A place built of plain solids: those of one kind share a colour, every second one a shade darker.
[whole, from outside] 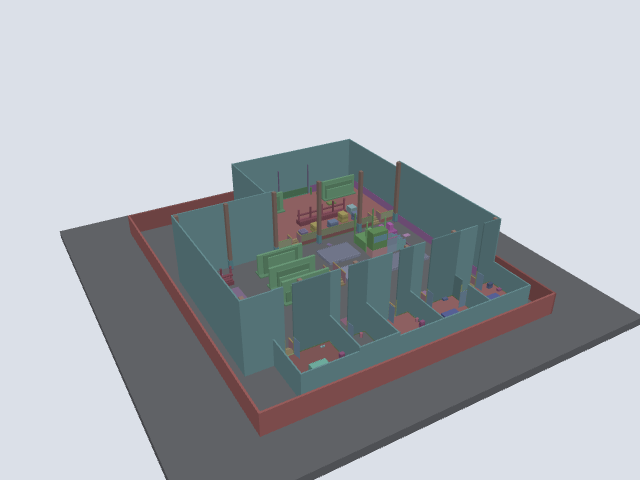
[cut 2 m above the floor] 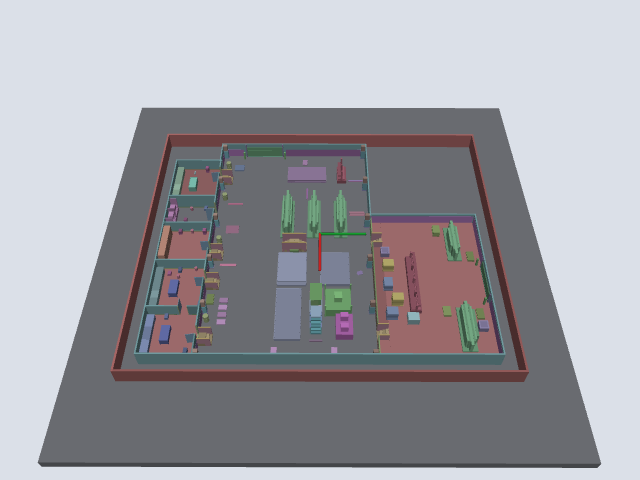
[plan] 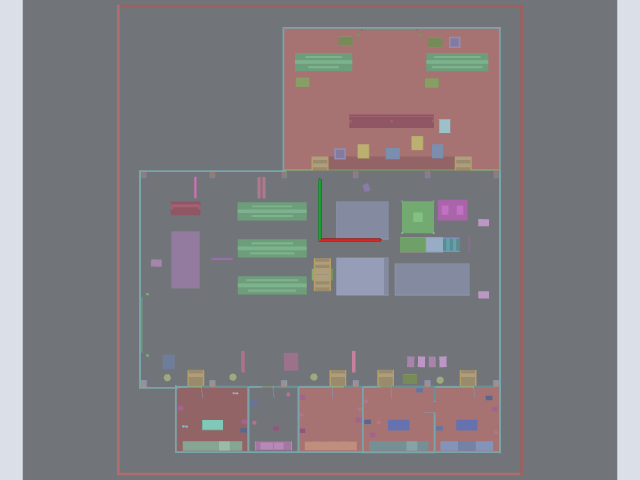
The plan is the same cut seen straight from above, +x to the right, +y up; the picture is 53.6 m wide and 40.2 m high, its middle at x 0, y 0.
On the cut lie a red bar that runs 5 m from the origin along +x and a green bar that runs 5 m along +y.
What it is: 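A precast concrete works, 30.0 x 35.4 m in plan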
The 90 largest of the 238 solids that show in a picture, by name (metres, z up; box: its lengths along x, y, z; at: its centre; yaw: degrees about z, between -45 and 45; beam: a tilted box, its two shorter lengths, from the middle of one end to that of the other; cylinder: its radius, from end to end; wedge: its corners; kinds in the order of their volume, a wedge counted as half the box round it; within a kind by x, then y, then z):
{
 "wall_1": {"box": [0.15, 18.3, 8.55], "at": [-15.07, -3.3, 4.22]},
 "wall_2": {"box": [3.3, 0.15, 8.55], "at": [-13.5, -12.38, 4.22]},
 "wall_3": {"box": [0.15, 5.7, 3.2], "at": [-12.07, -15.0, 1.55]},
 "wall_4": {"box": [1.15, 0.15, 8.55], "at": [-11.43, -12.3, 4.22]},
 "wall_5": {"box": [6.3, 0.15, 3.2], "at": [-9.0, -17.77, 1.55]},
 "wall_6": {"box": [12.3, 0.15, 8.55], "at": [-9.0, 5.78, 4.22]},
 "wall_7": {"box": [3.95, 0.15, 8.55], "at": [-7.97, -12.3, 4.22]},
 "wall_8": {"box": [0.15, 5.4, 3.65], "at": [-6.0, -15.0, 1.77]},
 "wall_9": {"box": [1.15, 0.15, 8.55], "at": [-5.42, -12.3, 4.22]},
 "wall_10": {"box": [4.5, 0.15, 3.65], "at": [-3.9, -17.77, 1.77]},
 "wall_11": {"box": [0.15, 12.3, 7.55], "at": [-3.08, 11.7, 3.73]},
 "wall_12": {"box": [2.15, 0.15, 8.55], "at": [-2.88, -12.3, 4.22]},
 "wall_13": {"box": [0.15, 5.4, 3.65], "at": [-1.8, -15.0, 1.77]},
 "wall_14": {"box": [2.85, 0.15, 8.55], "at": [-0.38, -12.3, 4.22]},
 "wall_15": {"box": [5.7, 0.15, 3.2], "at": [0.9, -17.77, 1.55]},
 "wall_16": {"box": [1.65, 0.15, 8.55], "at": [2.77, -12.3, 4.22]},
 "wall_17": {"box": [0.15, 5.4, 3.2], "at": [3.6, -15.0, 1.55]},
 "wall_18": {"box": [1.45, 0.15, 8.55], "at": [4.33, -12.3, 4.22]},
 "wall_19": {"box": [18.3, 0.15, 7.55], "at": [6.0, 17.77, 3.73]},
 "wall_20": {"box": [6.3, 0.15, 3.2], "at": [6.6, -17.77, 1.55]},
 "wall_21": {"box": [3.65, 0.15, 8.55], "at": [7.78, -12.3, 4.22]},
 "wall_22": {"box": [0.15, 3.25, 3.2], "at": [9.6, -16.07, 1.55]},
 "wall_23": {"box": [2.35, 0.15, 8.55], "at": [10.78, -12.3, 4.22]},
 "wall_24": {"box": [5.7, 0.15, 3.2], "at": [12.3, -17.77, 1.55]},
 "wall_25": {"box": [2.15, 0.15, 8.55], "at": [13.93, -12.3, 4.22]},
 "wall_26": {"box": [0.15, 5.7, 3.2], "at": [15.07, -15.0, 1.55]},
 "wall_27": {"box": [0.15, 18.3, 8.55], "at": [15.07, -3.3, 4.22]},
 "wall_28": {"box": [0.15, 12.3, 7.55], "at": [15.07, 11.7, 3.73]},
 "ground_1": {"box": [6.0, 5.4, 0.5], "at": [-9.0, -15.0, 0.2]},
 "ground_2": {"box": [2.29, 1.2, 0.5], "at": [-1.85, 6.4, 0.35]},
 "ground_3": {"box": [5.4, 5.4, 0.5], "at": [0.9, -15.0, 0.2]},
 "ground_4": {"box": [10.58, 1.2, 0.5], "at": [6.0, 6.4, 0.35]},
 "ground_5": {"box": [18.0, 10.7, 0.5], "at": [6.0, 12.35, 0.35]},
 "ground_6": {"box": [6.0, 5.4, 0.5], "at": [6.6, -15.0, 0.2]},
 "ground_7": {"box": [5.4, 5.4, 0.5], "at": [12.3, -15.0, 0.2]},
 "ground_8": {"box": [2.29, 1.2, 0.5], "at": [13.86, 6.4, 0.35]},
 "yard_wall_1": {"box": [0.22, 39.4, 2.65], "at": [-16.89, 0.0, 1.27]},
 "yard_wall_2": {"box": [34.0, 0.22, 2.65], "at": [0.0, -19.59, 1.27]},
 "yard_wall_3": {"box": [34.0, 0.22, 2.65], "at": [0.0, 19.59, 1.27]},
 "yard_wall_4": {"box": [0.22, 39.4, 2.65], "at": [16.89, 0.0, 1.27]},
 "frame_1": {"box": [4.03, 0.19, 2.14], "at": [-4.0, -4.24, 1.17]},
 "frame_2": {"box": [5.05, 0.19, 1.28], "at": [-4.0, -4.05, 0.74]},
 "frame_3": {"box": [5.8, 1.54, 0.2], "at": [-4.0, -3.8, 0.05]},
 "frame_4": {"box": [5.8, 0.3, 2.6], "at": [-4.0, -3.8, 1.4]},
 "frame_5": {"box": [4.48, 0.2, 2.29], "at": [-4.0, -3.55, 1.24]},
 "frame_6": {"box": [4.34, 0.18, 1.54], "at": [-4.0, -3.36, 0.87]},
 "frame_7": {"box": [4.07, 0.18, 1.98], "at": [-4.0, -0.94, 1.09]},
 "frame_8": {"box": [5.8, 1.54, 0.2], "at": [-4.0, -0.7, 0.05]},
 "frame_9": {"box": [5.8, 0.3, 2.6], "at": [-4.0, -0.7, 1.4]},
 "frame_10": {"box": [4.64, 0.17, 1.62], "at": [-4.0, -0.46, 0.91]},
 "frame_11": {"box": [3.5, 0.17, 2.15], "at": [-4.0, 2.01, 1.18]},
 "frame_12": {"box": [4.44, 0.15, 2.48], "at": [-4.0, 2.17, 1.34]},
 "frame_13": {"box": [5.8, 1.54, 0.2], "at": [-4.0, 2.4, 0.05]},
 "frame_14": {"box": [5.8, 0.3, 2.6], "at": [-4.0, 2.4, 1.4]},
 "frame_15": {"box": [4.13, 0.19, 1.97], "at": [-4.0, 2.65, 1.09]},
 "frame_16": {"box": [3.35, 0.15, 2.09], "at": [-4.0, 2.82, 1.14]},
 "frame_17": {"box": [2.58, 0.2, 2.4], "at": [0.3, 14.47, 1.95]},
 "frame_18": {"box": [3.63, 0.18, 2.14], "at": [0.3, 14.66, 1.82]},
 "frame_19": {"box": [4.8, 1.54, 0.2], "at": [0.3, 14.9, 0.65]},
 "frame_20": {"box": [4.8, 0.3, 2.55], "at": [0.3, 14.9, 2.02]},
 "frame_21": {"box": [3.37, 0.18, 2.08], "at": [0.3, 15.14, 1.79]},
 "frame_22": {"box": [3.04, 0.17, 2.37], "at": [0.3, 15.32, 1.94]},
 "frame_23": {"box": [4.39, 0.18, 2.0], "at": [11.5, 14.66, 1.75]},
 "frame_24": {"box": [5.2, 1.54, 0.2], "at": [11.5, 14.9, 0.65]},
 "frame_25": {"box": [5.2, 0.3, 2.55], "at": [11.5, 14.9, 2.02]},
 "frame_26": {"box": [4.38, 0.19, 1.49], "at": [11.5, 15.15, 1.49]},
 "frame_27": {"box": [3.88, 0.16, 2.19], "at": [11.5, 15.32, 1.84]},
 "frame_28": {"box": [3.18, 0.27, 1.67], "at": [11.5, 15.54, 1.59]},
 "mixer_tower_1": {"box": [2.68, 2.68, 1.25], "at": [8.2, 1.9, 0.57]},
 "tilting_table_1": {"box": [4.01, 3.08, 0.13], "at": [3.36, -3.05, 0.38]},
 "tilting_table_2": {"box": [4.32, 3.14, 0.21], "at": [3.55, 1.65, 0.18]},
 "tilting_table_3": {"box": [4.34, 3.08, 0.13], "at": [3.58, 1.65, 0.38]},
 "tilting_table_4": {"box": [6.24, 2.58, 0.11], "at": [9.43, -3.3, 0.37]},
 "column_1": {"box": [0.4, 0.5, 7.3], "at": [-9.0, 5.45, 4.85]},
 "column_2": {"box": [0.4, 0.5, 7.3], "at": [-3.0, 5.45, 4.85]},
 "column_3": {"box": [0.4, 0.5, 7.3], "at": [3.0, 5.45, 4.85]},
 "column_4": {"box": [0.4, 0.5, 7.3], "at": [9.0, 5.45, 4.85]},
 "column_5": {"box": [0.4, 0.5, 7.3], "at": [14.75, 5.45, 4.85]},
 "cabin_body_1": {"box": [2.16, 1.26, 2.35], "at": [7.78, -0.4, 2.21]},
 "bar_rack_1": {"box": [2.5, 1.14, 0.55], "at": [-11.25, 2.65, 0.23]},
 "bar_rack_2": {"box": [7.1, 1.14, 0.55], "at": [6.0, 9.95, 0.82]},
 "lockers_1": {"box": [4.34, 0.72, 1.7], "at": [0.9, -17.26, 1.4]},
 "mesh_stack_1": {"box": [2.38, 4.78, 0.27], "at": [-11.25, -1.65, 0.21]},
 "mesh_stack_2": {"box": [2.34, 4.74, 0.18], "at": [-11.24, -1.64, 0.44]},
 "hoppers_1": {"box": [2.5, 1.74, 1.05], "at": [11.1, 2.5, 0.47]},
 "deckbase_1": {"box": [2.2, 1.3, 1.13], "at": [7.8, -0.4, 0.52]},
 "desks_1": {"box": [4.16, 0.68, 0.77], "at": [12.3, -17.25, 0.79]},
 "deck_1": {"box": [1.4, 1.3, 1.13], "at": [9.6, -0.4, 0.52]},
 "curing_tank_1": {"box": [1.76, 0.86, 0.74], "at": [-9.0, -15.5, 0.77]},
 "step2guard_1": {"box": [10.58, 0.11, 0.91], "at": [6.0, 5.86, 1.0]}
}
